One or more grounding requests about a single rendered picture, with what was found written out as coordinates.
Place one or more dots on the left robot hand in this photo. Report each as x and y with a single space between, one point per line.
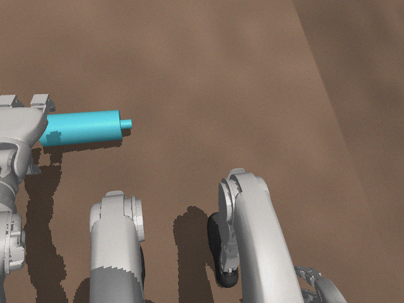
25 124

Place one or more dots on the right robot hand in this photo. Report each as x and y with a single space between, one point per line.
326 291

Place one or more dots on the left robot arm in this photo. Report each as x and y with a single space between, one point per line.
14 161

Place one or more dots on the bottle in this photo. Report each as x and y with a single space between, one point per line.
84 127

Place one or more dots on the right robot foot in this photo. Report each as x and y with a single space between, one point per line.
225 279

